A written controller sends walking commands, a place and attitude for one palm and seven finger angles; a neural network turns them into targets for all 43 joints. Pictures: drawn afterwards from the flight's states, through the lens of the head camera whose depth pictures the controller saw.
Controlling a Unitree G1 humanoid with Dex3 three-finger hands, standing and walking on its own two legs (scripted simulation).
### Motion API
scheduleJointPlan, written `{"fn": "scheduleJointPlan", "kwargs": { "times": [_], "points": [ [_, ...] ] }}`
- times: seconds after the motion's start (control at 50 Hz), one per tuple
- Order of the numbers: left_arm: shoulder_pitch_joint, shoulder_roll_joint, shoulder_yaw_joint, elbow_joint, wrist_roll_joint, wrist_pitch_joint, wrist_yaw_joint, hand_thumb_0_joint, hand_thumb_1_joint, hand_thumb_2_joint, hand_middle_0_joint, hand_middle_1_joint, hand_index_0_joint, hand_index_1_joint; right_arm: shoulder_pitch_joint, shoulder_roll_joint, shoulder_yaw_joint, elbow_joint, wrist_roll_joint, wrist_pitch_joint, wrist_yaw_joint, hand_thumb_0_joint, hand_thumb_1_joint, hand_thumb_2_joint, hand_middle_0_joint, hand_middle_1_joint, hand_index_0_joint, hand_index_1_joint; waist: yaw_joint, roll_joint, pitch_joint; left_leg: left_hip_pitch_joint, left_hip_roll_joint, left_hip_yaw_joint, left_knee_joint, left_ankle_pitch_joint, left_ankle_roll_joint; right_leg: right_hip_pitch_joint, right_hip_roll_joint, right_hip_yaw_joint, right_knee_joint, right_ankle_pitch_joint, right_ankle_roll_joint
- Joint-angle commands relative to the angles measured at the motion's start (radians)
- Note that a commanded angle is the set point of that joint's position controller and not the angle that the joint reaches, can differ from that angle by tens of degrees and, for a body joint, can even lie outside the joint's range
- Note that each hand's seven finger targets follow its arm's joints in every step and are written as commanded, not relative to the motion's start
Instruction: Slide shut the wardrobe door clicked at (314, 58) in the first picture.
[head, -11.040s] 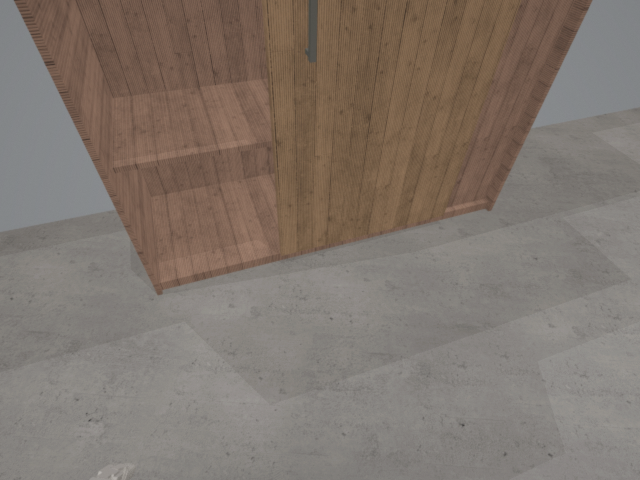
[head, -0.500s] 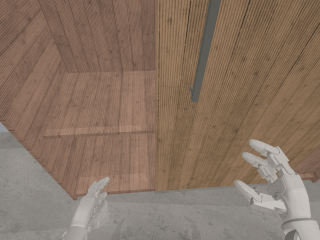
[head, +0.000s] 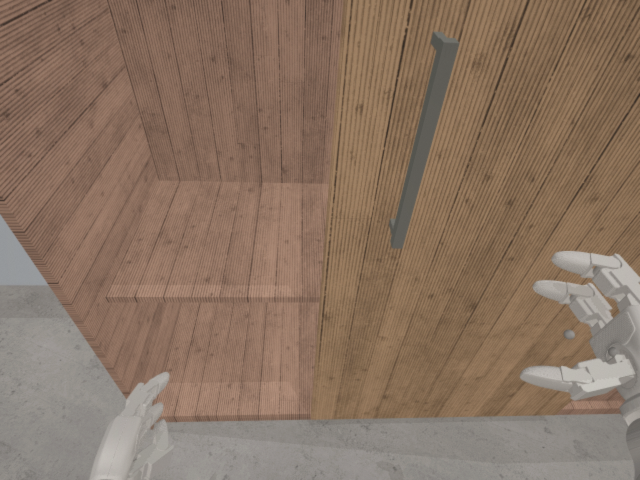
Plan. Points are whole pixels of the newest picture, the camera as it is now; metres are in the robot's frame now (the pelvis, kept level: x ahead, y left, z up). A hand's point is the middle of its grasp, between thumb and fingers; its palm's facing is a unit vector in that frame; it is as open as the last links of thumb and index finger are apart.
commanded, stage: raise the hand with hooked fingers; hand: right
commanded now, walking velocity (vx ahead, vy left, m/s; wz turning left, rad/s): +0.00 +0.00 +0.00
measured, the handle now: (414, 156) +0.46 -0.11 +0.21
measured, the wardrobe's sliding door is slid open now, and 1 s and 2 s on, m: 0.47 0.47 0.47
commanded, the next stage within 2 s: move the hooked fingers beside the handle in 0.94 s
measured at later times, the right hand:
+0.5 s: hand out of the picture +0.27 -0.28 +0.25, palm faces +0.09 +0.99 -0.12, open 14.0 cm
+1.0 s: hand out of the picture +0.27 -0.28 +0.24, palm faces +0.08 +0.99 -0.10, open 14.0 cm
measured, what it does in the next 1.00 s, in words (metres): stands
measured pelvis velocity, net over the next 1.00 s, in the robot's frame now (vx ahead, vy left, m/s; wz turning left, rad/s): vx -0.01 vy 0.00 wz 0.01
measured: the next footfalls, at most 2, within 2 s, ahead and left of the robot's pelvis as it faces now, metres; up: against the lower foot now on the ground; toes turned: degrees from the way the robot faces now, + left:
none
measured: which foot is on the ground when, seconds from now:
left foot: down 0.00-1.00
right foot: down 0.00-1.00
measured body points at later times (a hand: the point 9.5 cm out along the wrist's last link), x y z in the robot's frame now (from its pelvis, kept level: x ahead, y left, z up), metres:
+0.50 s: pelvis +0.00 +0.01 +0.01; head -0.04 +0.04 +0.46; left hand +0.19 +0.23 -0.06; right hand +0.26 -0.33 +0.26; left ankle +0.02 +0.12 -0.73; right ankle -0.02 -0.12 -0.73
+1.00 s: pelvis -0.01 +0.00 +0.01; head -0.05 +0.03 +0.46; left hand +0.18 +0.23 -0.06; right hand +0.26 -0.33 +0.25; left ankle +0.02 +0.12 -0.73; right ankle -0.02 -0.12 -0.73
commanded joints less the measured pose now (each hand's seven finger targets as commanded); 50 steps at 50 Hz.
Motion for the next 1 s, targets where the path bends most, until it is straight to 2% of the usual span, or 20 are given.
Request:
{"fn": "scheduleJointPlan", "kwargs": {
  "times": [0.0,0.1,0.16,0.2,0.26,0.3,0.36,0.38,0.42,0.46,0.54,0.62,0.68,0.72,0.78,0.8,0.82,0.9,0.96,0.98],
  "points": [
    [-0.131,0.097,0.02,-0.154,-0.006,-0.047,0.007,0.0,0.9,0.9,-0.2,-0.3,-0.2,-0.3,-0.279,-0.237,-0.129,-0.175,0.031,-0.012,0.025,0.0,0.477,-0.31,0.298,1.185,0.298,1.185,-0.015,-0.044,-0.077,0.121,-0.029,-0.048,-0.105,0.219,0.02,-0.009,0.035,0.052,-0.164,0.243,-0.022],
    [-0.147,0.093,0.007,-0.159,-0.007,-0.015,0.008,0.0,0.9,0.9,-0.2,-0.3,-0.2,-0.3,-0.381,-0.29,-0.171,-0.125,0.037,0.061,0.064,0.0,0.5,-0.3,0.3,1.2,0.3,1.2,-0.017,-0.002,-0.086,0.147,-0.03,-0.053,-0.131,0.255,0.019,0.015,0.039,0.047,-0.184,0.261,-0.028],
    [-0.164,0.088,-0.001,-0.161,-0.011,0.005,0.01,0.0,0.9,0.9,-0.2,-0.3,-0.2,-0.3,-0.47,-0.323,-0.188,-0.112,0.041,0.089,0.083,0.0,0.5,-0.3,0.3,1.2,0.3,1.2,-0.013,-0.02,-0.087,0.144,-0.029,-0.062,-0.153,0.235,0.018,0.03,0.043,0.043,-0.189,0.244,-0.03],
    [-0.172,0.089,-0.003,-0.164,-0.012,0.016,0.011,0.0,0.9,0.9,-0.2,-0.3,-0.2,-0.3,-0.513,-0.345,-0.199,-0.103,0.04,0.106,0.094,0.0,0.5,-0.3,0.3,1.2,0.3,1.2,-0.012,-0.022,-0.115,0.159,-0.028,-0.063,-0.156,0.249,0.019,0.048,0.043,0.042,-0.193,0.256,-0.031],
    [-0.183,0.086,-0.01,-0.163,-0.017,0.031,0.012,0.0,0.9,0.9,-0.2,-0.3,-0.2,-0.3,-0.595,-0.374,-0.205,-0.084,0.035,0.129,0.103,0.0,0.5,-0.3,0.3,1.2,0.3,1.2,-0.009,-0.045,-0.101,0.154,-0.027,-0.064,-0.175,0.221,0.019,0.051,0.045,0.043,-0.206,0.236,-0.028],
    [-0.185,0.089,-0.01,-0.169,-0.016,0.038,0.014,0.0,0.9,0.9,-0.2,-0.3,-0.2,-0.3,-0.622,-0.41,-0.228,-0.072,0.028,0.144,0.108,0.0,0.5,-0.3,0.3,1.2,0.3,1.2,-0.015,-0.039,-0.133,0.169,-0.027,-0.062,-0.174,0.233,0.022,0.068,0.047,0.047,-0.212,0.252,-0.031],
    [-0.196,0.092,-0.012,-0.165,-0.021,0.052,0.012,0.0,0.9,0.9,-0.2,-0.3,-0.2,-0.3,-0.668,-0.443,-0.246,-0.033,0.03,0.17,0.117,0.0,0.5,-0.3,0.3,1.2,0.3,1.2,-0.016,-0.035,-0.122,0.17,-0.021,-0.071,-0.192,0.205,0.021,0.063,0.047,0.043,-0.218,0.233,-0.031],
    [-0.197,0.095,-0.011,-0.167,-0.022,0.055,0.013,0.0,0.9,0.9,-0.2,-0.3,-0.2,-0.3,-0.677,-0.455,-0.252,-0.008,0.03,0.179,0.122,0.0,0.5,-0.3,0.3,1.2,0.3,1.2,-0.016,-0.015,-0.119,0.17,-0.021,-0.07,-0.192,0.21,0.021,0.064,0.047,0.045,-0.218,0.24,-0.033],
    [-0.199,0.098,-0.01,-0.169,-0.027,0.062,0.011,0.0,0.9,0.9,-0.2,-0.3,-0.2,-0.3,-0.722,-0.47,-0.249,0.008,0.023,0.198,0.132,0.0,0.5,-0.3,0.3,1.2,0.3,1.2,-0.016,-0.031,-0.124,0.165,-0.021,-0.066,-0.195,0.2,0.022,0.07,0.049,0.046,-0.228,0.235,-0.032],
    [-0.192,0.102,-0.006,-0.171,-0.028,0.069,0.004,0.0,0.9,0.9,-0.2,-0.3,-0.2,-0.3,-0.66,-0.433,-0.232,0.064,0.031,0.214,0.144,0.0,0.5,-0.3,0.3,1.2,0.3,1.2,-0.016,-0.004,-0.109,0.163,-0.016,-0.071,-0.192,0.203,0.022,0.056,0.048,0.042,-0.22,0.236,-0.031],
    [-0.197,0.11,0.001,-0.186,-0.033,0.084,-0.009,0.0,0.9,0.9,-0.2,-0.3,-0.2,-0.3,-0.598,-0.426,-0.235,0.084,0.038,0.238,0.16,0.0,0.5,-0.3,0.3,1.2,0.3,1.2,-0.025,0.033,-0.117,0.156,-0.014,-0.076,-0.179,0.217,0.02,0.04,0.047,0.033,-0.206,0.246,-0.029],
    [-0.203,0.107,0.008,-0.203,-0.027,0.08,-0.008,0.0,0.9,0.9,-0.2,-0.3,-0.2,-0.3,-0.654,-0.47,-0.278,-0.064,0.04,0.207,0.133,0.0,0.5,-0.3,0.3,1.2,0.3,1.2,-0.029,-0.023,-0.185,0.177,-0.017,-0.073,-0.171,0.239,0.02,0.084,0.049,0.034,-0.207,0.277,-0.032],
    [-0.196,0.101,0.007,-0.191,-0.02,0.072,-0.002,0.0,0.9,0.9,-0.2,-0.3,-0.2,-0.3,-0.661,-0.481,-0.3,-0.088,0.035,0.188,0.103,0.0,0.5,-0.3,0.3,1.2,0.3,1.2,-0.031,-0.031,-0.158,0.175,-0.023,-0.066,-0.18,0.232,0.023,0.083,0.045,0.036,-0.22,0.276,-0.033],
    [-0.191,0.1,0.007,-0.186,-0.02,0.069,0.002,0.0,0.9,0.9,-0.2,-0.3,-0.2,-0.3,-0.67,-0.473,-0.289,-0.084,0.023,0.192,0.096,0.0,0.5,-0.3,0.3,1.2,0.3,1.2,-0.028,-0.078,-0.147,0.168,-0.024,-0.063,-0.183,0.23,0.026,0.09,0.046,0.034,-0.233,0.274,-0.03],
    [-0.189,0.101,0.004,-0.174,-0.023,0.067,0.006,0.0,0.9,0.9,-0.2,-0.3,-0.2,-0.3,-0.678,-0.449,-0.256,-0.048,0.016,0.205,0.094,0.0,0.5,-0.3,0.3,1.2,0.3,1.2,-0.019,-0.058,-0.092,0.147,-0.024,-0.066,-0.201,0.19,0.025,0.077,0.042,0.034,-0.242,0.238,-0.031],
    [-0.187,0.104,0.006,-0.172,-0.022,0.066,0.008,0.0,0.9,0.9,-0.2,-0.3,-0.2,-0.3,-0.672,-0.44,-0.248,-0.033,0.015,0.21,0.1,0.0,0.5,-0.3,0.3,1.2,0.3,1.2,-0.016,-0.042,-0.096,0.149,-0.025,-0.067,-0.199,0.201,0.025,0.081,0.041,0.037,-0.241,0.246,-0.032],
    [-0.192,0.104,0.005,-0.173,-0.024,0.066,0.008,0.0,0.9,0.9,-0.2,-0.3,-0.2,-0.3,-0.677,-0.44,-0.243,-0.038,0.015,0.215,0.105,0.0,0.5,-0.3,0.3,1.2,0.3,1.2,-0.018,-0.067,-0.101,0.149,-0.021,-0.072,-0.2,0.204,0.026,0.085,0.043,0.033,-0.239,0.243,-0.032],
    [-0.193,0.106,0.002,-0.172,-0.023,0.069,0.008,0.0,0.9,0.9,-0.2,-0.3,-0.2,-0.3,-0.669,-0.44,-0.243,-0.014,0.023,0.222,0.12,0.0,0.5,-0.3,0.3,1.2,0.3,1.2,-0.017,-0.016,-0.112,0.152,-0.024,-0.068,-0.202,0.192,0.023,0.08,0.043,0.038,-0.238,0.233,-0.032],
    [-0.2,0.105,-0.001,-0.173,-0.023,0.071,0.006,0.0,0.9,0.9,-0.2,-0.3,-0.2,-0.3,-0.68,-0.442,-0.238,-0.018,0.022,0.222,0.124,0.0,0.5,-0.3,0.3,1.2,0.3,1.2,-0.018,-0.043,-0.103,0.141,-0.026,-0.068,-0.206,0.168,0.025,0.077,0.045,0.041,-0.241,0.218,-0.029],
    [-0.197,0.105,-0.001,-0.171,-0.023,0.072,0.006,0.0,0.9,0.9,-0.2,-0.3,-0.2,-0.3,-0.673,-0.444,-0.242,-0.005,0.022,0.223,0.124,0.0,0.5,-0.3,0.3,1.2,0.3,1.2,-0.017,-0.025,-0.104,0.137,-0.027,-0.066,-0.208,0.161,0.025,0.078,0.043,0.043,-0.242,0.214,-0.03]
  ]
}}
